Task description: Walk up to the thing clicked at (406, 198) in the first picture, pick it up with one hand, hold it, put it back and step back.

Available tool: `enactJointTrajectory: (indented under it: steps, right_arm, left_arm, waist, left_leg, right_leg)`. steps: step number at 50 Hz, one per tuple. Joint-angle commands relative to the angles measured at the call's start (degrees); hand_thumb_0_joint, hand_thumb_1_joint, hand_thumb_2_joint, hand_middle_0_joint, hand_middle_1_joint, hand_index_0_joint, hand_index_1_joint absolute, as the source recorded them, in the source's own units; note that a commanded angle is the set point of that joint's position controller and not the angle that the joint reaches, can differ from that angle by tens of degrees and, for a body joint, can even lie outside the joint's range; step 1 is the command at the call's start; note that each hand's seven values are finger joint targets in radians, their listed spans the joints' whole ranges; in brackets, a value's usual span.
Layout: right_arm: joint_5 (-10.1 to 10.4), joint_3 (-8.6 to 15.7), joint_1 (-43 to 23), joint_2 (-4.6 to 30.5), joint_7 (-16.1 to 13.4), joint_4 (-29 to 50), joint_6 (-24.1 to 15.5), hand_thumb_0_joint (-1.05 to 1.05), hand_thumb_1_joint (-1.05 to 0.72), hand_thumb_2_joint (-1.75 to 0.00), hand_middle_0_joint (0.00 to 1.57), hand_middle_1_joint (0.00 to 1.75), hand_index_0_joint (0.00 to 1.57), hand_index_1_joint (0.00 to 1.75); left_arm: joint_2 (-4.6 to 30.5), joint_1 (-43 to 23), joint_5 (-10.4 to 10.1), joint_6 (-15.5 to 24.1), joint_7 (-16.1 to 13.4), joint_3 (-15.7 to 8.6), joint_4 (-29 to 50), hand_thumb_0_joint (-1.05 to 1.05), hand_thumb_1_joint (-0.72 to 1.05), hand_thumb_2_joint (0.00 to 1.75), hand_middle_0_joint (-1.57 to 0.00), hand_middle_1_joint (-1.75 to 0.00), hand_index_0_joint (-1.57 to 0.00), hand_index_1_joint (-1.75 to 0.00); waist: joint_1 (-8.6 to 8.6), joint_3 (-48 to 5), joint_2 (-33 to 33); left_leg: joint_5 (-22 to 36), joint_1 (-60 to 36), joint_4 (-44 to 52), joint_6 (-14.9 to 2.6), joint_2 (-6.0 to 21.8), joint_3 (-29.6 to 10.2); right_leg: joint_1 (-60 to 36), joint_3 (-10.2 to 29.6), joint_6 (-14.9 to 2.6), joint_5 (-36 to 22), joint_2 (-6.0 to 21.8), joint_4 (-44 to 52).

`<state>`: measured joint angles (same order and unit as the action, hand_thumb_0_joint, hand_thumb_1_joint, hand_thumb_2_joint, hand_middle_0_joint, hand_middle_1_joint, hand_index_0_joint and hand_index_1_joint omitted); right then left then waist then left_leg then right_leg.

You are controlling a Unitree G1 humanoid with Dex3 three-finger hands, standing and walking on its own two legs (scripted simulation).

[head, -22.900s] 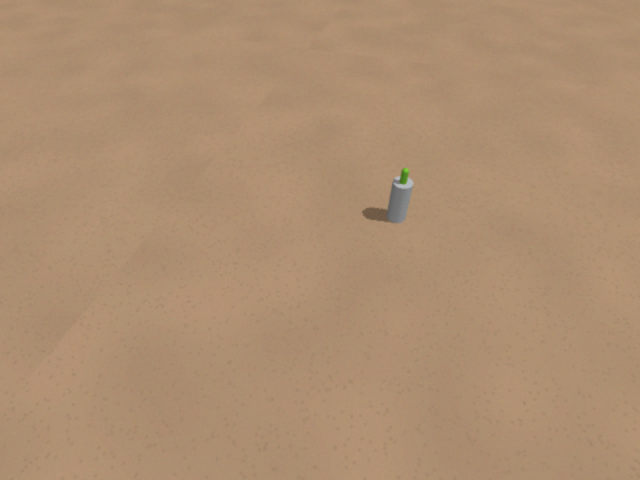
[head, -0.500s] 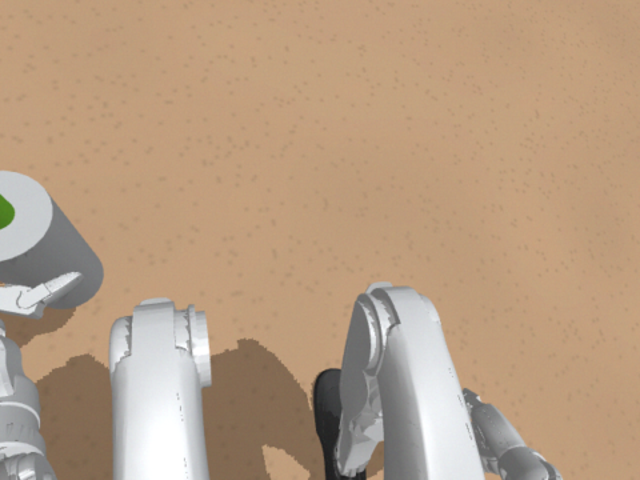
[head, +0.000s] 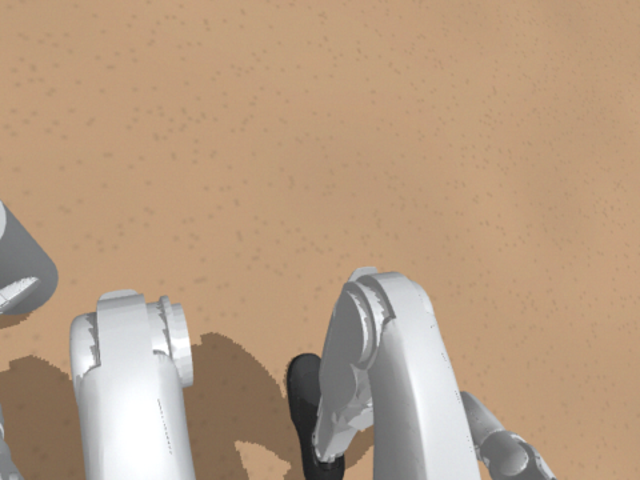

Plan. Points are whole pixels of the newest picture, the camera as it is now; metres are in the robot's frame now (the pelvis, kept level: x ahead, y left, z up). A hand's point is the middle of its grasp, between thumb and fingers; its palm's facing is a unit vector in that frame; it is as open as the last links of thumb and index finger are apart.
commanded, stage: lower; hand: left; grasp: from the side
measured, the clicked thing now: out of the picture +0.38 +0.30 -0.10
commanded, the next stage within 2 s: loosen in 1.12 s
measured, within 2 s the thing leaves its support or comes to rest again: neither
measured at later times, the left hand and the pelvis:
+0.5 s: hand out of the picture +0.37 +0.32 -0.15, palm faces +0.46 -0.89 -0.01, open 11.9 cm; pelvis -0.01 +0.01 -0.01, yaw -2 degrees
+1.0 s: hand out of the picture +0.37 +0.32 -0.17, palm faces +0.47 -0.88 -0.02, open 11.9 cm; pelvis -0.01 +0.01 -0.01, yaw -3 degrees
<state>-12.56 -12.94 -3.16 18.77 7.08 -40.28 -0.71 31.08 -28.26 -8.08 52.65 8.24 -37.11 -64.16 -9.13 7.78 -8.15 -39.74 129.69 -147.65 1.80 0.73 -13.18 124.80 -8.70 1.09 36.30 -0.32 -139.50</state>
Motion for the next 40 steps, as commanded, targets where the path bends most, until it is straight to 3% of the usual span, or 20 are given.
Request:
enactJointTrajectory:
  steps: [1, 2, 3, 8, 11, 12, 13, 14, 15, 17, 18, 19, 21, 22, 27, 32, 38, 40]
  right_arm:
    - [-0.6, 5.1, 3.3, 17.1, -1.4, 2.6, -0.7, 0.00, -0.95, -0.92, 0.20, 0.30, 0.20, 0.30]
    - [-0.8, 4.7, 3.4, 16.9, -1.4, 1.8, -0.7, 0.00, -0.95, -0.92, 0.20, 0.30, 0.20, 0.30]
    - [-0.9, 4.7, 2.9, 17.4, -1.4, 3.0, -0.7, 0.00, -0.95, -0.92, 0.20, 0.30, 0.20, 0.30]
    - [-1.6, 3.5, 2.5, 17.9, -1.0, 3.0, -0.7, 0.00, -0.94, -0.91, 0.20, 0.30, 0.20, 0.30]
    - [-2.0, 2.8, 1.9, 18.4, -0.7, 3.4, -0.5, 0.00, -0.93, -0.91, 0.20, 0.30, 0.20, 0.30]
    - [-2.1, 2.7, 0.8, 18.6, -0.6, 3.6, -0.5, 0.00, -0.92, -0.91, 0.20, 0.30, 0.20, 0.30]
    - [-2.3, 2.5, 1.0, 18.7, -0.4, 3.8, -0.4, 0.00, -0.92, -0.91, 0.20, 0.30, 0.20, 0.30]
    - [-2.4, 2.4, 0.1, 18.9, -0.4, 4.0, -0.3, 0.00, -0.92, -0.91, 0.20, 0.30, 0.20, 0.30]
    - [-2.7, 2.0, 0.4, 19.0, -0.3, 4.2, -0.3, 0.00, -0.92, -0.91, 0.20, 0.30, 0.20, 0.30]
    - [-3.0, 1.7, -0.6, 18.9, -0.2, 4.7, -0.4, 0.00, -0.91, -0.91, 0.20, 0.30, 0.20, 0.30]
    - [-3.1, 1.5, -0.9, 19.1, -0.1, 5.0, -0.5, 0.00, -0.92, -0.91, 0.20, 0.30, 0.20, 0.30]
    - [-3.3, 1.5, -0.8, 19.3, -0.1, 4.8, -0.5, 0.00, -0.92, -0.91, 0.20, 0.30, 0.20, 0.30]
    - [-3.6, 1.4, -1.4, 19.6, 0.0, 5.0, -0.5, 0.00, -0.92, -0.91, 0.20, 0.30, 0.20, 0.30]
    - [-3.5, 1.2, -2.0, 19.8, 0.0, 5.3, -0.5, 0.00, -0.92, -0.91, 0.20, 0.30, 0.20, 0.30]
    - [-4.2, 0.8, -1.7, 20.1, 0.1, 5.3, -0.8, 0.00, -0.93, -0.91, 0.20, 0.30, 0.20, 0.30]
    - [-4.4, 0.3, -2.2, 20.3, 0.4, 5.3, -1.0, 0.00, -0.93, -0.91, 0.20, 0.30, 0.20, 0.30]
    - [-4.4, -0.4, -2.2, 20.5, 0.8, 5.1, -0.9, 0.00, -0.92, -0.91, 0.20, 0.30, 0.20, 0.30]
    - [-4.7, -0.8, -2.4, 20.5, 0.9, 5.4, -0.8, 0.00, -0.91, -0.91, 0.20, 0.30, 0.20, 0.30]
  left_arm:
    - [18.7, -13.7, -2.1, 7.5, -0.7, -3.5, 16.1, 0.00, -0.13, 1.18, -1.20, -1.34, -1.21, -1.35]
    - [16.3, -13.7, -1.7, 7.4, -0.5, -0.7, 14.2, 0.00, -0.13, 1.17, -1.21, -1.34, -1.22, -1.35]
    - [18.1, -15.4, -1.9, 7.7, -0.8, -2.2, 16.3, 0.00, -0.15, 1.18, -1.22, -1.34, -1.22, -1.36]
    - [14.3, -13.3, -2.5, 7.9, -0.9, 0.4, 9.7, 0.00, -0.14, 1.18, -1.22, -1.35, -1.23, -1.36]
    - [15.8, -12.7, -2.5, 8.4, -1.4, -0.4, 6.7, 0.00, -0.14, 1.18, -1.21, -1.35, -1.22, -1.35]
    - [15.6, -13.5, -2.3, 8.7, -1.4, 0.5, 6.0, 0.00, -0.13, 1.18, -1.21, -1.34, -1.23, -1.35]
    - [15.8, -12.7, -2.3, 9.0, -1.4, -0.1, 6.1, 0.00, -0.13, 1.19, -1.22, -1.36, -1.23, -1.36]
    - [17.5, -14.1, -1.8, 9.4, -1.6, -0.2, 6.2, 0.00, -0.10, 1.19, -1.23, -1.36, -1.25, -1.36]
    - [17.4, -13.1, -1.9, 9.6, -1.7, -0.7, 5.4, 0.00, -0.11, 1.20, -1.24, -1.37, -1.25, -1.37]
    - [19.0, -12.3, -1.8, 10.3, -2.2, -1.6, 5.5, 0.00, -0.11, 1.18, -1.22, -1.35, -1.24, -1.35]
    - [17.4, -13.1, -1.8, 10.6, -2.5, -0.8, 6.0, 0.00, -0.11, 1.19, -1.22, -1.36, -1.24, -1.36]
    - [19.6, -12.8, -1.5, 10.8, -3.1, -2.4, 6.8, 0.00, -0.11, 1.19, -1.22, -1.35, -1.23, -1.36]
    - [20.5, -12.7, -0.9, 11.1, -3.9, -2.5, 7.4, 0.00, -0.13, 1.19, -1.21, -1.34, -1.22, -1.35]
    - [19.8, -13.4, -0.9, 11.3, -4.2, -1.8, 7.3, 0.00, -0.11, 1.19, -1.23, -1.35, -1.24, -1.36]
    - [20.6, -13.9, -0.1, 12.0, -5.2, -1.3, 10.3, 0.00, -0.13, 1.19, -1.23, -1.35, -1.24, -1.36]
    - [17.6, -13.2, -0.4, 11.9, -5.8, 1.0, 7.1, 0.00, -0.16, 1.19, -1.23, -1.35, -1.24, -1.36]
    - [18.8, -11.4, -0.8, 12.6, -6.7, -0.2, 4.3, 0.00, -0.12, 1.18, -1.22, -1.33, -1.23, -1.34]
    - [18.8, -11.7, -0.6, 13.1, -6.8, 0.1, 4.4, 0.00, -0.11, 1.20, -1.22, -1.34, -1.23, -1.35]
  waist:
    - [0.61, -42.0, 27.2]
    - [-0.55, -40.3, 27.7]
    - [-0.57, -40.4, 28.0]
    - [-2.80, -37.0, 23.8]
    - [-2.64, -35.1, 22.6]
    - [-2.64, -33.4, 22.3]
    - [-2.57, -34.2, 22.5]
    - [-2.40, -33.1, 22.3]
    - [-2.90, -33.2, 22.3]
    - [-1.93, -33.5, 21.8]
    - [-2.49, -33.3, 22.4]
    - [-1.81, -33.7, 24.0]
    - [-1.60, -33.6, 25.7]
    - [-2.61, -32.6, 25.9]
    - [-3.16, -34.0, 28.3]
    - [-4.57, -31.8, 25.8]
    - [-3.67, -31.5, 23.8]
    - [-4.13, -31.3, 23.7]
  left_leg:
    - [9.4, -28.0, 18.4, -0.30, 1.0, 5.3]
    - [9.6, -28.2, 18.4, -0.13, 1.2, 5.1]
    - [9.6, -27.9, 18.4, -0.15, 1.2, 4.8]
    - [9.7, -26.1, 17.0, -0.35, 1.2, 3.7]
    - [6.9, -23.8, 16.7, -0.70, 1.0, 3.6]
    - [4.9, -22.6, 16.8, -0.78, 1.1, 3.5]
    - [6.0, -24.2, 16.9, -0.57, 1.2, 3.3]
    - [3.9, -22.8, 16.8, -0.74, 1.2, 3.3]
    - [4.7, -23.3, 16.7, -0.69, 1.2, 3.2]
    - [3.8, -22.1, 16.0, -0.94, 1.3, 3.7]
    - [4.3, -23.4, 16.4, -0.65, 1.3, 3.4]
    - [5.2, -24.0, 16.7, -0.43, 1.4, 3.3]
    - [5.1, -25.4, 17.2, -0.22, 1.6, 3.1]
    - [4.5, -25.4, 17.7, -0.03, 1.7, 2.5]
    - [6.4, -27.0, 17.0, 0.24, 1.8, 2.5]
    - [5.7, -25.9, 16.4, 0.01, 1.9, 2.0]
    - [7.0, -24.3, 15.6, -0.16, 1.8, 1.5]
    - [7.3, -24.6, 15.6, -0.16, 1.9, 1.3]
  right_leg:
    - [-18.8, -2.9, -3.07, -10.1, -2.3, 10.7]
    - [-17.8, -3.0, -3.10, -10.2, -2.3, 10.5]
    - [-17.8, -3.4, -3.12, -10.5, -2.2, 10.4]
    - [-18.3, -4.6, -2.57, -11.0, -2.4, 10.7]
    - [-18.7, -5.0, -2.40, -9.2, -2.5, 11.1]
    - [-17.4, -5.2, -2.40, -7.6, -2.4, 10.9]
    - [-18.0, -5.5, -2.38, -8.3, -2.5, 10.7]
    - [-16.9, -5.5, -2.41, -6.5, -2.6, 10.9]
    - [-18.2, -5.7, -2.28, -7.3, -2.7, 10.8]
    - [-19.2, -5.4, -2.28, -6.9, -3.0, 11.0]
    - [-18.7, -5.7, -2.23, -7.2, -2.9, 10.7]
    - [-18.6, -5.7, -2.43, -7.7, -3.0, 10.2]
    - [-17.9, -5.9, -2.59, -7.6, -3.1, 9.8]
    - [-17.1, -6.4, -2.59, -7.1, -2.9, 9.4]
    - [-18.4, -6.4, -2.58, -9.2, -3.1, 9.3]
    - [-18.1, -7.0, -2.26, -9.0, -3.2, 9.8]
    - [-19.3, -7.6, -2.13, -10.3, -3.5, 9.4]
    - [-19.7, -7.7, -2.04, -10.4, -3.5, 9.4]
